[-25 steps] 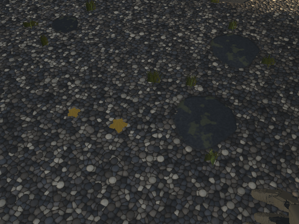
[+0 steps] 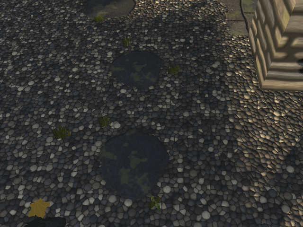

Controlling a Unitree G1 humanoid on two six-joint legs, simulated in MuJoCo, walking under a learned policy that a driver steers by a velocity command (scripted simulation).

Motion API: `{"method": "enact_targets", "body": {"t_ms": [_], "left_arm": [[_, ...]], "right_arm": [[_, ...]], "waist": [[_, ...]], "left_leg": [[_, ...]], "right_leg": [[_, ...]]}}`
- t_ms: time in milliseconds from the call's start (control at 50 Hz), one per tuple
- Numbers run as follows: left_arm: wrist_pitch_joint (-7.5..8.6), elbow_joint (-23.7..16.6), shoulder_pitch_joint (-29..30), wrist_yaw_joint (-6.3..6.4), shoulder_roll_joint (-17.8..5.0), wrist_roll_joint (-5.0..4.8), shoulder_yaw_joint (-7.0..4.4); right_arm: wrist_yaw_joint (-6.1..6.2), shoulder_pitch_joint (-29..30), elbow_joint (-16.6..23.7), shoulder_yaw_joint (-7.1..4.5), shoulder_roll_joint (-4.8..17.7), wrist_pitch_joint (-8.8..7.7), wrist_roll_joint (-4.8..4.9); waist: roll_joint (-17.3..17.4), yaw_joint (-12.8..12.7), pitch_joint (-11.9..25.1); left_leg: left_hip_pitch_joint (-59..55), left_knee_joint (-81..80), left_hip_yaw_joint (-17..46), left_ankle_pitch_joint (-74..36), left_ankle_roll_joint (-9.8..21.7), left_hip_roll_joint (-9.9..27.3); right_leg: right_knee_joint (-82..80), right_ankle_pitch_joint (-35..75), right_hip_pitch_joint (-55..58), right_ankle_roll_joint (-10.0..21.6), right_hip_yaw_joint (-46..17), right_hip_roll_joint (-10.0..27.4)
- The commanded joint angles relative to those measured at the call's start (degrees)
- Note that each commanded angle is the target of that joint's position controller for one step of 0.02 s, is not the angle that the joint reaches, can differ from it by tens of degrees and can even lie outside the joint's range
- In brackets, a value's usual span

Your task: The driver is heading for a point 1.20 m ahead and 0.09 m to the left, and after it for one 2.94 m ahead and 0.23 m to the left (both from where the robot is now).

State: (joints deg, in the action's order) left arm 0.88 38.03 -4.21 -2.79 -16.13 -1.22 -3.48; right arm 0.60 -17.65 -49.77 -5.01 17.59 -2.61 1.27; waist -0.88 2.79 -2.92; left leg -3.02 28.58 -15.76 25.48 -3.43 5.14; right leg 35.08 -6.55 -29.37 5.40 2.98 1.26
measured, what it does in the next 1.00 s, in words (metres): walks ahead: left foot, then right foot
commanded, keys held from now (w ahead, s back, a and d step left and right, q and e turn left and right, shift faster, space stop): w+e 0.14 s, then w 0.12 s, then w+q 0.16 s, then q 0.58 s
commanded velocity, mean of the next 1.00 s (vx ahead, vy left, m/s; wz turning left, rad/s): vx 0.32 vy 0.00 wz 0.09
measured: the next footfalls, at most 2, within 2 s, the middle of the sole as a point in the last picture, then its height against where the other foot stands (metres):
left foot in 0.52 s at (137, 218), level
right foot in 1.00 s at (185, 199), level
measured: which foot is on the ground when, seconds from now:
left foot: down 0.00-0.00, up 0.02-0.50, down 0.52-1.00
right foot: down 0.00-0.54, up 0.56-0.98, down 1.00-1.00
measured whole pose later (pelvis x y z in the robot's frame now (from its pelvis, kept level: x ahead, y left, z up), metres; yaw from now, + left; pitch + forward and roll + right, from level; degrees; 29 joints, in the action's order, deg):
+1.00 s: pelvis +0.45 -0.01 +0.02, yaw +11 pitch +3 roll +0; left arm 1.9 39.3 -8.4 1.4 -16.8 0.1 -3.0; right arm 1.6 -11.2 -39.9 -4.3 18.5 2.4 1.3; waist 0.2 1.5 -0.6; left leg 18.9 31.2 13.0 13.6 1.9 -8.8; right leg 28.9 -10.3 -20.9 -3.3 -6.8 -1.5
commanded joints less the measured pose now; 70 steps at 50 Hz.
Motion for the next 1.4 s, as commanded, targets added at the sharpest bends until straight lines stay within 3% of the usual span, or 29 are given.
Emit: {"method": "enact_targets", "body": {"t_ms": [20, 40, 60, 100, 120, 180, 260, 360, 440, 500, 520, 540, 560, 580, 600, 640, 700, 820, 920, 980, 1000, 1020, 1040, 1060, 1100, 1180, 1340, 1360, 1400], "left_arm": [[-0.08, 0.21, -18.08, 1.57, -20.3, -0.72, -6.46], [0.98, -1.2, -18.85, 0.93, -15.06, -0.26, -4.77], [1.89, -0.58, -17.74, 0.81, -11.9, 0.26, -3.83], [2.51, -1.05, -11.12, 0.96, -7.97, 0.33, -2.61], [2.59, -2.14, -9.33, 1.3, -8.11, 1.14, -2.42], [3.05, -2.12, -9.24, 2.14, -8.2, 0.97, -2.42], [3.12, 0.18, -12.73, 3.19, -8.61, 0.66, -2.33], [3.43, 3.32, -16.36, 3.04, -9.12, 0.75, -2.16], [2.6, 5.66, -17.27, 3.35, -9.58, 0.98, -2.41], [1.65, 4.72, -13.5, 4.28, -10.35, 1.53, -2.33], [1.59, 3.59, -13.46, 4.72, -9.6, 2.05, -1.82], [2.36, 1.89, -19.56, 4.48, -5.33, 3.42, -0.45], [3.09, 2.67, -22.21, 3.84, -5.2, 2.86, 0.24], [3.31, 2.31, -18.02, 3.29, -9.42, 1.1, -0.67], [3.09, 0.84, -12.66, 3.31, -9.72, 0.46, -0.8], [1.87, -0.47, -9.19, 4.2, -9.61, 1.82, -1.24], [0.51, -0.08, -12.88, 5.1, -6.68, 1.96, -0.76], [-0.39, -1.29, -7.54, 5.68, -5.98, 1.94, -0.77], [1.07, -2.83, -3.07, 4.72, -6.24, 1.33, -0.99], [2.42, -1.6, -6.84, 4.08, -6.99, 1.01, -1.7], [2.51, -1.53, -7.86, 4.3, -9.54, 1.58, -2.39], [1.73, -2.78, -4.62, 4.77, -14.32, 2.85, -3.3], [1.25, -2.08, -7.59, 4.56, -12.31, 4.05, -3.23], [1.19, -2.58, -6.97, 4.55, -9.82, 3.35, -2.5], [0.88, -2.81, -4.5, 4.58, -7.07, 2.12, -1.69], [-0.1, -1.56, -4.45, 4.62, -7.48, 2.0, -1.61], [-1.04, 1.07, -4.44, 3.94, -8.88, 0.13, -1.62], [-0.68, 2.37, -7.21, 3.84, -7.87, 0.03, -1.19], [0.7, 2.08, -10.44, 3.04, -2.17, 3.17, 0.73]], "right_arm": [[0.01, -1.09, 8.67, 1.14, 1.03, -2.14, -2.13], [-0.86, 3.88, 8.72, 0.34, 6.37, -4.27, -0.24], [-1.3, 8.16, 10.13, 0.04, 7.67, -5.24, 1.54], [-0.33, 8.92, 8.91, -0.11, 6.97, -5.4, -1.2], [-0.42, 7.31, 8.93, -0.29, 7.05, -4.83, -1.45], [-0.6, 6.2, 8.2, -0.07, 5.4, -3.18, -1.92], [-0.98, 13.57, 9.92, 1.17, 2.66, -2.87, -1.88], [-2.31, 19.95, 11.2, 1.75, 2.89, -3.46, -0.4], [-3.74, 21.1, 12.54, 1.81, 3.51, -3.81, -0.43], [-3.96, 8.25, 9.06, -0.08, 6.94, -4.08, -1.43], [-3.55, 2.14, 8.16, -1.07, 9.97, -3.99, -1.75], [-3.27, -0.82, 8.9, -1.91, 15.4, -3.66, -2.38], [-3.3, -2.41, 8.74, -1.08, 11.85, -3.15, -1.59], [-3.05, 0.11, 9.85, -0.57, 9.33, -2.41, -0.74], [-2.67, 3.72, 10.72, -0.25, 8.11, -1.66, -0.39], [-2.07, 6.86, 11.55, 0.08, 7.5, -0.75, -0.85], [-1.6, 8.98, 12.34, -0.48, 8.53, -0.02, -1.6], [0.56, 8.55, 12.61, -1.27, 9.89, 2.46, -0.21], [1.13, 7.6, 13.08, -1.43, 9.65, 4.12, -0.39], [1.2, 9.32, 14.03, -1.1, 8.49, 4.64, 0.43], [1.23, 7.75, 14.35, -0.45, 6.35, 4.67, 0.19], [0.95, 2.9, 14.67, 0.19, 3.66, 4.38, -0.44], [0.85, 3.93, 15.02, -0.78, 7.6, 3.83, -0.63], [0.71, 2.99, 14.15, -1.98, 10.9, 3.81, -0.76], [1.31, 3.23, 12.35, -2.21, 9.65, 5.17, -0.36], [1.25, 6.22, 13.81, -0.51, 4.57, 5.8, -0.08], [-0.15, 5.12, 12.47, 0.35, 3.42, 5.34, -0.83], [-0.14, 5.21, 12.48, 0.25, 4.52, 5.28, -1.24], [0.58, 8.09, 13.48, -0.04, 9.22, 5.51, -2.4]], "waist": [[-17.0, -5.44, 19.11], [-7.83, -9.68, 22.25], [-5.39, -9.56, 14.75], [1.04, -4.91, 7.07], [-2.33, -2.82, 6.55], [-1.03, -1.74, 5.89], [-2.15, -4.71, 3.26], [-3.24, -8.16, -0.18], [-2.7, -7.72, -1.63], [-3.63, -0.74, 7.5], [-0.92, 1.95, 12.91], [12.57, -1.25, 20.72], [15.2, -0.43, 28.52], [8.28, 0.99, 24.29], [4.16, 0.72, 16.89], [0.43, -1.79, 8.71], [5.33, -4.84, 8.27], [6.15, -3.24, 11.06], [9.31, -1.57, 8.71], [9.78, -4.36, 8.81], [6.54, -3.61, 10.37], [-8.76, 0.94, 10.21], [-14.33, -1.85, 10.44], [-9.44, -1.83, 9.92], [-4.89, -1.66, 7.83], [-8.55, -2.74, 6.99], [-9.84, -2.35, 7.47], [-7.95, -2.56, 7.05], [11.31, -7.19, 8.68]], "left_leg": [[42.22, 48.54, 9.32, 7.16, 0.69, -7.56], [47.71, 52.01, 21.26, 7.38, 2.3, -5.45], [50.78, 50.27, 20.56, 2.6, 3.84, -3.12], [44.4, 39.12, 20.4, -5.23, 4.38, 1.37], [40.71, 37.39, 20.94, -7.23, 3.82, 1.96], [37.62, 30.71, 19.34, -11.11, 1.38, 1.73], [37.29, 14.54, 18.19, -26.22, -0.23, 0.36], [37.26, 4.1, 17.16, -34.79, 2.09, -0.72], [41.48, 0.61, 16.95, -26.32, 5.9, -1.74], [23.11, -1.5, 12.55, -26.93, 8.88, -8.04], [10.22, -0.74, 17.88, -39.39, 11.28, -4.03], [-10.4, 2.84, 38.76, -57.99, 20.7, 10.89], [-19.38, -2.45, 54.62, -58.29, 26.89, 16.84], [-14.33, -3.49, 48.68, -49.83, 23.96, 14.0], [-6.05, -4.99, 42.52, -44.97, 21.58, 11.27], [9.69, -8.4, 37.23, -44.77, 19.77, 7.91], [18.24, -10.38, 33.6, -46.51, 19.43, 4.54], [19.04, -9.19, 35.05, -30.93, 16.09, 1.64], [16.47, -6.67, 41.33, -24.29, 15.07, 1.24], [15.34, -1.65, 43.36, -27.98, 12.24, -0.98], [19.28, 3.12, 41.14, -18.87, 9.6, -3.54], [29.04, 13.61, 30.99, 2.42, 5.77, -11.58], [36.0, 26.41, 25.2, 13.52, 2.73, -13.06], [37.16, 35.02, 25.22, 11.07, 0.97, -10.1], [37.74, 40.03, 24.53, 5.32, -1.13, -9.02], [34.58, 32.68, 20.66, 0.77, -2.73, -8.8], [14.11, -4.99, 14.69, -14.41, 1.3, -7.04], [9.08, -9.85, 16.78, -19.94, 3.13, -5.94], [5.89, -7.25, 30.71, -35.24, 11.18, 8.42]], "right_leg": [[-13.87, -14.62, 50.08, 18.68, -44.81, 16.22], [-19.73, -18.89, 50.72, 17.68, -49.62, 18.04], [-19.53, -15.46, 45.41, 14.98, -41.21, 16.36], [-19.63, -2.21, 30.5, 10.51, -28.05, 10.9], [-20.52, 2.99, 25.78, 11.21, -26.86, 10.49], [-22.65, 11.26, 20.32, 11.47, -20.95, 8.63], [-23.71, 11.51, 18.64, 8.34, -14.46, 5.57], [-24.92, 4.43, 23.32, 6.94, -13.2, 8.46], [-20.28, 15.63, 33.33, 5.3, -11.52, 11.8], [-3.48, 44.65, 33.23, 1.18, -6.29, 7.68], [9.03, 36.86, 25.93, -1.66, -4.31, 4.76], [32.2, -0.31, 6.07, -6.56, -2.32, -3.5], [42.75, -30.43, -4.62, -8.15, -8.21, -8.03], [45.24, -27.69, -7.24, -7.64, -11.7, -3.83], [42.85, -24.41, -9.11, -7.49, -9.9, -1.73], [35.78, -20.26, -5.76, -7.8, -8.81, 1.04], [26.76, -18.01, -0.33, -9.23, -7.5, 0.37], [14.17, -7.29, 1.06, -11.23, -8.82, -1.62], [3.03, -9.23, 3.55, -10.54, -10.01, -3.49], [-13.12, -0.9, 12.58, -8.33, -9.14, -2.86], [-15.22, 4.87, 19.91, -5.73, -13.3, 4.08], [-14.22, 21.36, 26.04, 1.65, -25.56, 16.14], [-15.05, 28.45, 26.13, 9.58, -33.85, 22.72], [-14.08, 28.27, 25.5, 10.23, -30.43, 22.11], [-12.72, 23.64, 23.91, 6.1, -20.88, 15.12], [-13.89, 24.03, 23.03, 6.41, -13.94, 11.3], [-11.3, 15.62, 19.23, 5.15, -12.73, 11.21], [-10.83, 10.27, 15.94, 1.98, -12.05, 9.94], [-4.88, -13.14, 8.8, -6.75, -3.47, 1.54]]}}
